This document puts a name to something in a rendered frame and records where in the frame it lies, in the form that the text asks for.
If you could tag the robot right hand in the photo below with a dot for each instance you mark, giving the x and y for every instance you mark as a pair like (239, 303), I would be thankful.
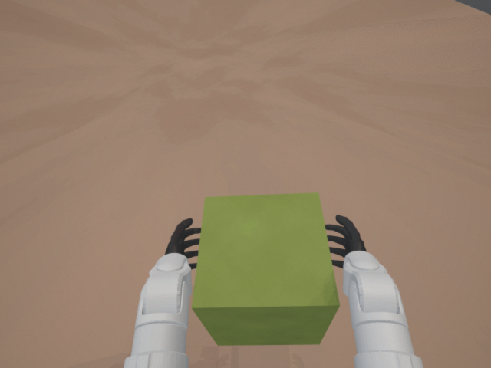
(351, 241)

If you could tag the right robot forearm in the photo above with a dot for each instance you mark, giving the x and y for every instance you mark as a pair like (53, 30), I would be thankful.
(377, 315)

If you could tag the robot left hand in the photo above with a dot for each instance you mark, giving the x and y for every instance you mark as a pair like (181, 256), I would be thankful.
(177, 243)

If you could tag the carton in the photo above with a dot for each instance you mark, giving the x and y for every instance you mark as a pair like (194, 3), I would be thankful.
(264, 274)

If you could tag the left robot forearm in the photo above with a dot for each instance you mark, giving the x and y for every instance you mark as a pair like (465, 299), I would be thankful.
(162, 317)

